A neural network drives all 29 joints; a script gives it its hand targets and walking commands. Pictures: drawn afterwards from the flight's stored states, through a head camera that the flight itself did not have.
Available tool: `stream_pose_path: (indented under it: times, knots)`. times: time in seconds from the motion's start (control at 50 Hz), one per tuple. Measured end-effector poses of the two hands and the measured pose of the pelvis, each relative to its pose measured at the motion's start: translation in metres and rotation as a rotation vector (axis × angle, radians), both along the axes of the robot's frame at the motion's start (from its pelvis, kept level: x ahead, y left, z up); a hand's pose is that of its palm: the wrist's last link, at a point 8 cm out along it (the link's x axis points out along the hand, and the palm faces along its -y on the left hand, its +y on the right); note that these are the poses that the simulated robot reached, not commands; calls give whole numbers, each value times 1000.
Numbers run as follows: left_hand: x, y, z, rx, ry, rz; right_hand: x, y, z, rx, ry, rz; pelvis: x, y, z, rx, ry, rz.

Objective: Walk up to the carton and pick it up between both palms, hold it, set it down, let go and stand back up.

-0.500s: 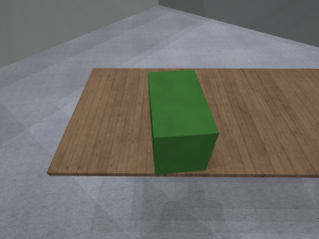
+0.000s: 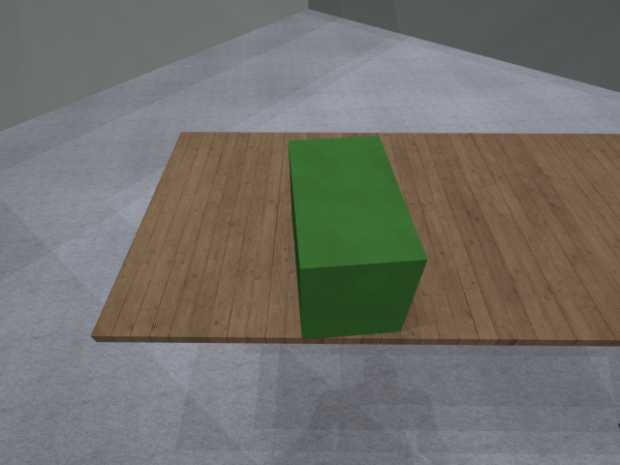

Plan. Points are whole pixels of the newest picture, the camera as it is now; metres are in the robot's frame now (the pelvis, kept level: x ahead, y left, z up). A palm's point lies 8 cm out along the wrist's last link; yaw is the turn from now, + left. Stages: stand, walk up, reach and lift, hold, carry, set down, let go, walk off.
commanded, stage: stand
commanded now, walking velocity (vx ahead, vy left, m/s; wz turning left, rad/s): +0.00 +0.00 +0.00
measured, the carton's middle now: (342, 232) +0.48 -0.03 +0.01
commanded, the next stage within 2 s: none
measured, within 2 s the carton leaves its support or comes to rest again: neither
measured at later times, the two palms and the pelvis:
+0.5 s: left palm out of the picture +0.00 +0.25 -0.14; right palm out of the picture +0.02 -0.26 -0.13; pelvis -0.01 +0.00 +0.00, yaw +0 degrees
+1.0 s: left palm out of the picture +0.02 +0.27 -0.13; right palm out of the picture +0.04 -0.27 -0.12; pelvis +0.00 +0.00 +0.00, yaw +0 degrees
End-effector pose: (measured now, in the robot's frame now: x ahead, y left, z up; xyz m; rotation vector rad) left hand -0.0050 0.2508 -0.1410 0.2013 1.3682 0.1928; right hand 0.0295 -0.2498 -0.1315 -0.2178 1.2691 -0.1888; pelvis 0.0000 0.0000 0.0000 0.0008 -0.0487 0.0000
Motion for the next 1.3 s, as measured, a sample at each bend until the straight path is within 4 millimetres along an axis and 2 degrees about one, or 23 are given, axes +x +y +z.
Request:
stream_pose_path:
  times: [0.28, 0.46, 0.6, 0.8, 0.98, 1.3]
  knots:
    - [21, 6, 3, 16, -70, -14, 1, -8, 3, -15, -16, 3, -2, 0, 0, 0, -14, 5]
    - [9, 2, 2, 2, -40, -6, -4, -8, 3, -15, 0, 7, -4, 0, 1, 0, -14, 7]
    - [6, 12, 6, 25, -36, -9, -1, -13, 4, -20, -10, 17, -7, 0, 1, 1, -11, 5]
    - [15, 15, 8, 34, -59, -17, 3, -11, 3, -20, -15, 25, -6, 0, 1, 0, -11, 6]
    - [20, 15, 9, 36, -67, -24, 13, -20, 8, -40, -40, 34, -5, -1, 1, 1, -10, 7]
    - [33, 20, 12, 52, -90, -35, 22, -24, 9, -44, -49, 30, 0, -2, 1, 0, -11, 6]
